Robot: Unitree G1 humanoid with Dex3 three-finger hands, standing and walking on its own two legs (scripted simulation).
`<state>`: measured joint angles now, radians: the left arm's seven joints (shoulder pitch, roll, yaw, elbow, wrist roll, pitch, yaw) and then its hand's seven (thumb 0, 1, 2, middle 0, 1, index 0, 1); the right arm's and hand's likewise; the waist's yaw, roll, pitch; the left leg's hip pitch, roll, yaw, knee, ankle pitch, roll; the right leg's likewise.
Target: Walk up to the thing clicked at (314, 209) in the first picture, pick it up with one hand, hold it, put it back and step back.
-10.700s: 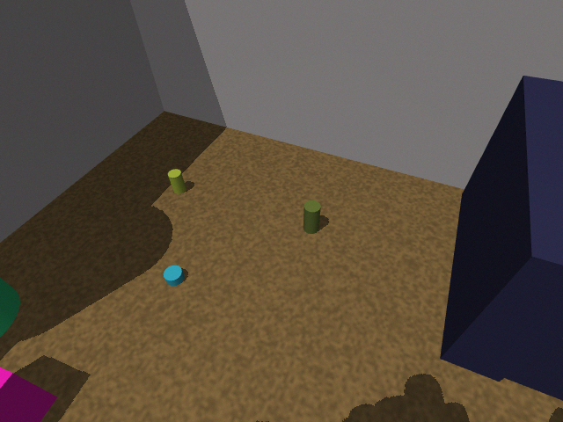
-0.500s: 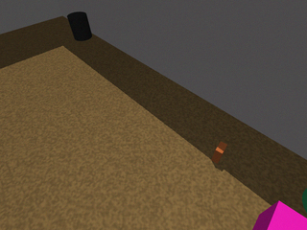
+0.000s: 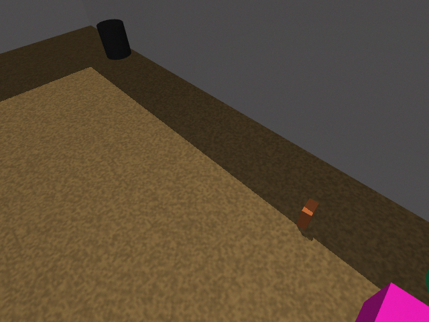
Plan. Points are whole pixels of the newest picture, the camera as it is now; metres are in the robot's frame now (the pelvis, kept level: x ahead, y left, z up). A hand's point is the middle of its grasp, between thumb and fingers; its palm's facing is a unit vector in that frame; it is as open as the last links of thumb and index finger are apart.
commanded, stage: stand
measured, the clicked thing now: out of the picture -1.03 -0.90 -0.71
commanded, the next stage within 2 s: walk up in 0.24 s
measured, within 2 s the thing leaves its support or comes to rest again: neither
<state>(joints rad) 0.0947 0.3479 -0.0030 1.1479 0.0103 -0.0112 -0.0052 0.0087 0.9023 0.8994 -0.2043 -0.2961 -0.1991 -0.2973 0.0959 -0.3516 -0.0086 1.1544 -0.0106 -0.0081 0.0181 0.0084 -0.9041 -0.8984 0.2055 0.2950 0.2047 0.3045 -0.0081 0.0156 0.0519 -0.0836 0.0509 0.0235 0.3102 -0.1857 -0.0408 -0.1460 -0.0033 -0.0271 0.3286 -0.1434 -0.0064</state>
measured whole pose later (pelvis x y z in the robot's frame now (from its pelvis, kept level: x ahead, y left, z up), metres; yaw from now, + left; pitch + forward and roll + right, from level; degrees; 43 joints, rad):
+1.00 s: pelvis +0.01 +0.15 +0.00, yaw -35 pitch -1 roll -2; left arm 0.22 0.42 0.05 0.92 0.03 0.08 -0.07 0.01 0.90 0.90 -0.20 -0.30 -0.20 -0.30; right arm 0.23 -0.36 -0.09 0.88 -0.02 0.00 0.05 0.01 -0.90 -0.90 0.21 0.30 0.21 0.31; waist -0.05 0.01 0.08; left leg -0.14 0.04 0.29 0.35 -0.20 0.08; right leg -0.38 -0.05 0.02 0.80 -0.29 0.04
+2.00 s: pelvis +0.14 +0.08 -0.02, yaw -91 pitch -1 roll -1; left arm 0.28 0.41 0.06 0.72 0.04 0.10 -0.07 0.01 0.90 0.90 -0.20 -0.30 -0.20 -0.30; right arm 0.17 -0.38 -0.08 0.71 -0.02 0.01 0.01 0.01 -0.90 -0.90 0.21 0.30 0.21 0.31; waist -0.01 -0.01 0.14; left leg -0.25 0.10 0.34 0.57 -0.30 0.08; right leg -0.40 -0.04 -0.02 0.86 -0.35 0.03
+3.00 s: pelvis +0.08 +0.09 -0.03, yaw -133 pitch -2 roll +0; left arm 0.28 0.38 0.04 0.74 0.02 0.01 0.00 0.01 0.90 0.90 -0.21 -0.30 -0.20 -0.30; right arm 0.29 -0.43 -0.04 0.76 -0.01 0.01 0.01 0.01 -0.90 -0.90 0.21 0.30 0.20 0.30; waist -0.02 0.07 0.12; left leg -0.53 0.11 0.02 1.09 -0.44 0.01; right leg -0.35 0.05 0.10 0.73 -0.35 -0.01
